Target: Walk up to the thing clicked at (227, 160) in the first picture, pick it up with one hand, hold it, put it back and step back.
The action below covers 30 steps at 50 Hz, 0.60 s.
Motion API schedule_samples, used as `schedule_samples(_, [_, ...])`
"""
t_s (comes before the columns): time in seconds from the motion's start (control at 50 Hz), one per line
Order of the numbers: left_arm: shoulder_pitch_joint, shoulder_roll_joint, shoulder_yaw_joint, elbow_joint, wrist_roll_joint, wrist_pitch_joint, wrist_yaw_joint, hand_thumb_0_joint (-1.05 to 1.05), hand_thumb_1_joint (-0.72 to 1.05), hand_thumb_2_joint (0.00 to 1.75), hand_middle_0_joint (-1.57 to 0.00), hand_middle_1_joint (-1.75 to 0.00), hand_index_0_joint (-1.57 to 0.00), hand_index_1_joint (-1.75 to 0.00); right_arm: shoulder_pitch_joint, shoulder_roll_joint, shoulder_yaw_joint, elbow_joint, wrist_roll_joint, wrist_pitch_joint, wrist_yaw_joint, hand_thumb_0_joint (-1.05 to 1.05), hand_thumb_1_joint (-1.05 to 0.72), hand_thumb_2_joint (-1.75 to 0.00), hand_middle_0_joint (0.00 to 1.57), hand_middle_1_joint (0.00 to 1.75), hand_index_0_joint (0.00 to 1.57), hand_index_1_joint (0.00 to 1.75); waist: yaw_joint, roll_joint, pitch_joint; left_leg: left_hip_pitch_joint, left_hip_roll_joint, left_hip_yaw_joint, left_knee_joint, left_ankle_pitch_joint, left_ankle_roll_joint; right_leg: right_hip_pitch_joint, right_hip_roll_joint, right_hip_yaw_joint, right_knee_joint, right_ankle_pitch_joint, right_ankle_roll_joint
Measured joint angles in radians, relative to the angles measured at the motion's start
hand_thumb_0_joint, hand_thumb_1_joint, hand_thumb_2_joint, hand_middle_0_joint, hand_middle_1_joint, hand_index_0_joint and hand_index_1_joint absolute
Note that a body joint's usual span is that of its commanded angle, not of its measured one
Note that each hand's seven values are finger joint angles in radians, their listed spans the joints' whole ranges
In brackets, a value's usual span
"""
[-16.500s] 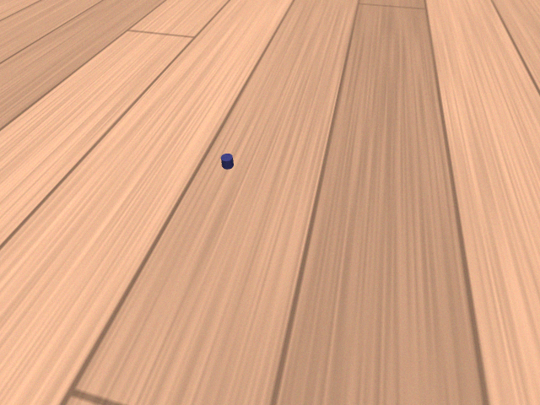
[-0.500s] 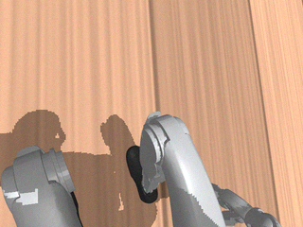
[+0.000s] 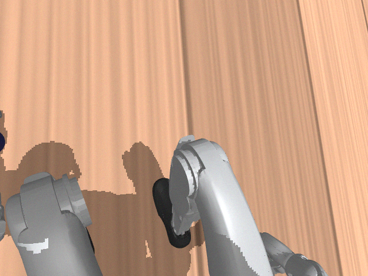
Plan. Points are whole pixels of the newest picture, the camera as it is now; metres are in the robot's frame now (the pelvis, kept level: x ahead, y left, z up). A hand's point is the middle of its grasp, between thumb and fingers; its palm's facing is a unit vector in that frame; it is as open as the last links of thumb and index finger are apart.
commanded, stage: close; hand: left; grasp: from above
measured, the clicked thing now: out of the picture +0.41 +0.30 -0.28
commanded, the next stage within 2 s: settle in 0.40 s
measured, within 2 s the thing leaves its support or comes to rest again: neither
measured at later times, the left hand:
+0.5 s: hand out of the picture +0.39 +0.31 -0.26, palm faces -0.48 -0.16 -0.86, open 10.2 cm
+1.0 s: hand out of the picture +0.41 +0.34 -0.20, palm faces -0.37 -0.13 -0.92, open 8.9 cm
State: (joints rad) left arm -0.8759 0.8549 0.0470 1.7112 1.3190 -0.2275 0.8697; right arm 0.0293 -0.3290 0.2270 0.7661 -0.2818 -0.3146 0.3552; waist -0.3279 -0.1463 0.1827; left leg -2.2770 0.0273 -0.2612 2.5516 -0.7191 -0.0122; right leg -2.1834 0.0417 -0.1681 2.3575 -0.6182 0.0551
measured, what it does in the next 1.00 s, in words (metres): stands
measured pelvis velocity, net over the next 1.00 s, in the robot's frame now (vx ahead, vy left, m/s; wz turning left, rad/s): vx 0.02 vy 0.00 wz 0.03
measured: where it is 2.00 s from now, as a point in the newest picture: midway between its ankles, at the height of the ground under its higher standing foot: (133, 247)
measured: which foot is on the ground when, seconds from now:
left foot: down 0.00-1.00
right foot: down 0.00-1.00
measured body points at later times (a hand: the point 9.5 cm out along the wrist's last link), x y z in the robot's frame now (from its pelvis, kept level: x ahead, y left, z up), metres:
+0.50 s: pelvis +0.00 +0.00 +0.00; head +0.26 +0.12 +0.35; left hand +0.41 +0.32 -0.21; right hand +0.08 -0.24 -0.08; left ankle +0.07 +0.13 -0.27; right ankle +0.13 -0.12 -0.27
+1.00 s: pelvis +0.02 +0.00 +0.00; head +0.24 +0.10 +0.38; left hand +0.43 +0.34 -0.15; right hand +0.08 -0.28 -0.07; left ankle +0.07 +0.13 -0.27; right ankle +0.13 -0.12 -0.27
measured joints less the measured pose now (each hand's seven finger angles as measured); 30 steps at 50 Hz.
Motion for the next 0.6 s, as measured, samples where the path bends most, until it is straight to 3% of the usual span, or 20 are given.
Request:
schedule_samples(0.08, [-0.040,0.002,0.015,0.013,-0.081,0.083,-0.010,0.00,0.12,0.47,-0.48,-0.67,-0.53,-0.62,0.011,-0.027,-0.020,-0.004,0.011,-0.022,0.012,0.01,-0.88,-0.89,0.20,0.30,0.20,0.30,-0.005,0.004,-0.012,-0.020,-0.003,0.008,-0.013,0.007,0.004,-0.016,-0.005,0.005,-0.009,-0.001,0.000])
schedule_samples(0.16, [-0.073,0.024,0.067,0.050,-0.149,0.115,-0.100,0.00,0.15,0.44,-0.50,-0.64,-0.55,-0.59,0.025,-0.056,-0.031,-0.010,0.024,-0.038,0.014,0.01,-0.88,-0.90,0.20,0.30,0.20,0.30,-0.021,0.016,-0.020,-0.045,-0.009,0.010,-0.008,0.004,0.008,-0.035,-0.009,0.006,-0.003,-0.010,0.004])
schedule_samples(0.24, [-0.076,0.028,0.056,0.039,-0.176,0.089,-0.185,0.00,0.13,0.41,-0.54,-0.62,-0.55,-0.57,0.039,-0.066,-0.025,0.003,0.022,-0.035,0.010,0.01,-0.89,-0.90,0.20,0.30,0.20,0.29,-0.015,0.030,-0.018,-0.045,-0.014,0.009,0.007,-0.006,0.007,-0.033,-0.013,0.006,0.013,-0.023,0.003])
schedule_samples(0.32, [-0.053,0.025,0.032,0.019,-0.175,0.041,-0.233,0.00,0.13,0.40,-0.57,-0.62,-0.54,-0.58,0.047,-0.052,-0.007,0.000,0.020,-0.015,0.007,0.01,-0.89,-0.90,0.20,0.30,0.20,0.29,-0.004,0.041,-0.015,-0.034,-0.016,0.004,0.016,-0.014,0.004,-0.023,-0.014,0.003,0.021,-0.030,0.002])
schedule_samples(0.4, [-0.031,0.017,0.012,0.012,-0.157,-0.020,-0.233,0.00,0.13,0.42,-0.58,-0.63,-0.54,-0.59,0.048,-0.031,0.015,-0.016,0.012,0.004,0.003,0.01,-0.89,-0.90,0.20,0.30,0.20,0.29,0.008,0.048,-0.010,-0.027,-0.016,0.004,0.015,-0.012,0.004,-0.017,-0.014,0.003,0.020,-0.028,0.001])
schedule_samples(0.5, [-0.009,0.012,0.002,0.015,-0.106,-0.074,-0.179,0.00,0.13,0.44,-0.62,-0.63,-0.54,-0.59,0.036,-0.004,0.034,-0.023,-0.005,0.017,-0.009,0.01,-0.89,-0.90,0.20,0.30,0.20,0.29,0.016,0.037,-0.006,-0.017,-0.012,0.004,0.014,-0.008,0.002,-0.012,-0.010,0.003,0.020,-0.019,0.000])
schedule_samples(0.6, [0.013,-0.005,0.004,0.003,-0.048,-0.071,-0.100,0.00,0.13,0.46,-0.68,-0.63,-0.54,-0.60,0.012,0.010,0.018,-0.003,-0.017,0.014,-0.019,0.01,-0.89,-0.90,0.20,0.30,0.20,0.30,0.014,0.020,-0.003,-0.007,-0.007,0.002,0.012,-0.005,0.002,-0.003,-0.005,0.002,0.014,-0.011,0.001])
